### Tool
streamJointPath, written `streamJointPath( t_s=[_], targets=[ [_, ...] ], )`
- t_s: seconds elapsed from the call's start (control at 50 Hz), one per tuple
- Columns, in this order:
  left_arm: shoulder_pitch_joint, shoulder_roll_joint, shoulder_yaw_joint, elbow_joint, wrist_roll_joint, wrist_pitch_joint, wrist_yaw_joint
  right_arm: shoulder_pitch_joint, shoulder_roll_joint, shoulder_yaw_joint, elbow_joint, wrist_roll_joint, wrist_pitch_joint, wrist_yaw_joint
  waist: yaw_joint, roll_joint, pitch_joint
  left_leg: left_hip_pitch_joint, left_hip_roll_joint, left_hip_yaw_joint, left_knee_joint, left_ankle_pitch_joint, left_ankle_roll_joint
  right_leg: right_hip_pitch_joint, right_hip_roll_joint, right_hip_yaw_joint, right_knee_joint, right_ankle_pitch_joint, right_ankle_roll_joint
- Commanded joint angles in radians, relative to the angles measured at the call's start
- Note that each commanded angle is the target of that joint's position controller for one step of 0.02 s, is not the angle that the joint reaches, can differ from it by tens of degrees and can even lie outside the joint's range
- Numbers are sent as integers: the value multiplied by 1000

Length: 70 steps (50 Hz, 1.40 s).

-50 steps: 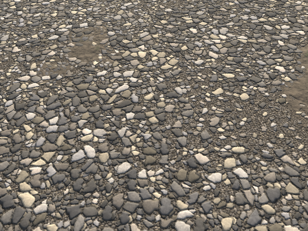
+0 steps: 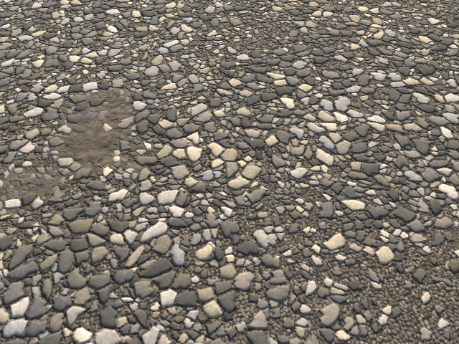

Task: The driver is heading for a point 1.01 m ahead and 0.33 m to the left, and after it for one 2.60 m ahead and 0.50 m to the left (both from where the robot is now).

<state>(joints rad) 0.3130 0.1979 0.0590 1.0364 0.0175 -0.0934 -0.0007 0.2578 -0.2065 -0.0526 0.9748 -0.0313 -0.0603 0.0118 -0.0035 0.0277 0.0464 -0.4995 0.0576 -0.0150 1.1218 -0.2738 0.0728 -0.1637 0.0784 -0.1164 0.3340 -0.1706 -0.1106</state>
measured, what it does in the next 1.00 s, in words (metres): walks ahead, turning left: left foot, then right foot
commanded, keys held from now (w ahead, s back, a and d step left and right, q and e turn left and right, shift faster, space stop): w+q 0.76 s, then w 0.24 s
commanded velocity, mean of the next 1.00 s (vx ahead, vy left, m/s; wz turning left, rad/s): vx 0.50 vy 0.00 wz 0.43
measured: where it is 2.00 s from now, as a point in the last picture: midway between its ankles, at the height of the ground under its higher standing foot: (142, 225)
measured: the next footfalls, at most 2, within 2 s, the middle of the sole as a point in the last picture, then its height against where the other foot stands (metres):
left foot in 0.34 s outside the picture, level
right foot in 0.90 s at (217, 278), level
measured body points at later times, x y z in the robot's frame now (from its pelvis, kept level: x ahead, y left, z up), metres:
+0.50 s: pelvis +0.27 +0.07 -0.01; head +0.30 +0.08 +0.44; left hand +0.28 +0.33 -0.15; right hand +0.40 -0.18 -0.14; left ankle +0.29 +0.11 -0.74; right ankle +0.23 -0.08 -0.65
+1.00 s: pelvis +0.55 +0.11 -0.02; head +0.58 +0.12 +0.43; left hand +0.59 +0.41 -0.12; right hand +0.68 -0.14 -0.15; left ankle +0.36 +0.13 -0.66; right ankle +0.66 +0.07 -0.74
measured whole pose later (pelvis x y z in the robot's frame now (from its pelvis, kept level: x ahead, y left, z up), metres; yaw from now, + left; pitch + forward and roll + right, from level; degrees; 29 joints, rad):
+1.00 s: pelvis +0.55 +0.11 -0.02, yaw +29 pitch +1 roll +0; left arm 0.12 0.24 0.04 0.77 0.03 -0.07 -0.01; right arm 0.40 -0.27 -0.06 0.90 -0.01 -0.06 0.00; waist -0.05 0.02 0.05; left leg -0.24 -0.11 -0.10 1.10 -0.39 0.09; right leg -0.38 0.04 -0.05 0.54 -0.17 -0.06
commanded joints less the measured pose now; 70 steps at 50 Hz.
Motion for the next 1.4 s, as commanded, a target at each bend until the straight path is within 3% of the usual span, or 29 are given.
streamJointPath(
  t_s=[0.02,0.14,0.24,0.3,0.32,0.34,0.36,0.38,0.4,0.44,0.48,0.52,0.56,0.64,0.78,0.84,0.88,0.9,0.92,0.94,0.96,0.98,1.02,1.1,1.18,1.24,1.3,1.36,1.4],
  targets=[
    [63,87,9,-22,0,-27,5,63,-18,-5,-24,-2,25,13,-29,-74,26,-100,33,-12,-36,91,-15,8,-283,189,-213,211,-83],
    [133,78,-4,-16,-1,-31,12,-166,-10,9,-106,10,20,23,21,-87,61,-139,13,52,-333,293,-17,76,-257,40,-223,357,-24],
    [202,100,-3,10,5,-23,33,-270,-17,13,-160,4,15,27,45,-90,69,-125,-26,136,-491,224,34,254,-308,-29,-140,576,-18],
    [169,138,7,3,10,-10,47,-159,-47,-6,-138,0,13,18,-19,-127,-11,26,-112,188,-514,80,97,317,-327,-78,83,977,-10],
    [158,151,11,-5,12,-1,46,-64,-67,-19,-110,-1,10,16,-57,-132,-65,125,-143,193,-542,52,122,309,-329,-87,232,1004,-9],
    [142,161,15,-18,7,6,42,70,-98,-36,-70,-11,4,13,-120,-113,-133,312,-151,160,-623,83,156,219,-314,-105,441,886,6],
    [121,143,10,-59,0,4,35,200,-186,-67,-50,-24,2,2,-177,-21,-229,548,37,-93,-659,11,224,-5,-277,-113,758,523,32],
    [135,74,4,-125,-20,-5,12,158,-261,-87,-73,-5,16,0,-100,232,-300,801,297,-677,-795,54,390,-435,-20,-36,1132,-345,88],
    [27,137,13,-152,-3,-16,5,139,-248,-82,-73,15,29,0,-107,33,-246,764,274,-639,-837,68,370,-562,-80,149,1149,-280,70],
    [-25,118,8,-172,-11,-34,2,44,-154,-58,-76,17,25,-6,-35,-84,-54,515,216,-425,-880,236,287,-538,-159,150,986,-145,73],
    [-6,96,6,-174,23,3,2,5,-118,-43,-83,26,8,-15,23,-70,-33,378,126,-298,-897,365,236,-423,-189,154,870,-137,102],
    [-10,86,6,-189,35,37,-5,35,-137,-44,-78,35,-11,-15,36,-42,-38,344,88,-255,-904,446,230,-405,-187,136,805,-133,129],
    [-75,88,5,-221,33,51,-10,73,-168,-50,-77,34,-16,-15,24,-18,-24,330,62,-237,-918,454,215,-442,-187,118,727,-69,151],
    [-252,102,3,-293,27,58,-15,166,-171,-50,-77,33,-7,-12,-38,18,-3,397,41,-258,-915,465,161,-537,-174,109,558,78,169],
    [-444,106,-18,-387,15,42,-27,261,-185,-49,-88,17,0,-27,-102,47,2,564,59,-314,-836,571,154,-558,-110,108,328,132,141],
    [-371,125,-17,-383,11,27,-25,223,-192,-47,-98,15,-8,-37,-54,64,-8,542,77,-307,-791,681,109,-358,-84,104,205,109,90],
    [-155,169,4,-316,10,13,-8,189,-212,-48,-99,15,-18,-29,43,45,-104,521,38,-264,-581,888,71,-80,-33,77,136,77,46],
    [-15,202,16,-287,21,2,6,183,-199,-44,-105,19,-25,-21,108,14,-191,414,-8,-234,-384,747,55,135,-114,146,122,77,13],
    [106,306,40,-285,47,0,17,282,-104,-23,-133,48,-28,-16,93,-177,-362,174,-115,-153,-48,297,15,430,-400,526,134,6,-86],
    [105,302,49,-258,27,20,5,347,-129,-26,-114,48,-21,-19,62,-294,-407,6,-205,-101,142,-241,5,456,-509,876,-18,-43,-169],
    [0,224,33,-280,10,27,-3,279,-163,-30,-109,16,-11,-22,25,-130,-214,-71,-133,-127,200,-168,9,289,-471,794,-53,-184,-158],
    [-74,156,16,-290,6,26,-7,185,-153,-25,-125,5,-10,-13,22,-39,-101,-75,-97,-121,154,-95,7,153,-422,649,-77,-174,-137],
    [-79,123,3,-260,9,15,-5,124,-131,-21,-153,-5,0,2,-8,-77,-22,-42,-48,-105,52,-56,4,19,-331,459,-125,-11,-92],
    [-3,141,6,-208,-6,-17,-14,112,-107,-12,-154,-14,21,18,-29,-113,-36,-50,-28,-56,-26,-7,-18,13,-294,331,-167,180,-99],
    [61,140,5,-175,-10,-13,-15,-78,-88,6,-216,-12,19,29,6,-101,7,-147,25,8,-210,130,-50,43,-263,248,-219,212,-98],
    [110,153,7,-152,-12,-12,-15,-191,-63,23,-249,-4,14,33,36,-107,13,-97,16,51,-386,217,-58,54,-242,192,-209,287,-77],
    [154,169,9,-132,-8,-7,-12,-261,-73,27,-269,2,11,29,57,-109,14,-54,-6,74,-489,223,-47,108,-265,186,-177,344,-70],
    [161,183,11,-117,-1,2,-5,-273,-92,21,-280,1,5,21,46,-115,16,-8,-26,77,-554,146,-14,177,-304,198,-116,434,-59],
    [143,193,13,-111,-3,10,0,-151,-109,9,-241,-7,-5,10,-16,-104,-40,165,-75,94,-640,109,20,193,-290,169,44,632,-36]
  ],
)
Velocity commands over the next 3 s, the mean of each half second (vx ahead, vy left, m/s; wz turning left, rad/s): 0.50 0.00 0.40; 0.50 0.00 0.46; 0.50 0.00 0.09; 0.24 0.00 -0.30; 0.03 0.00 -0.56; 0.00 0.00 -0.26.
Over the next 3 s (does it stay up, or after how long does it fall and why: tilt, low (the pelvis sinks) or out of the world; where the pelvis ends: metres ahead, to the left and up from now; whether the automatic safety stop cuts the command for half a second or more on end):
stays up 0.90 0.37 0.00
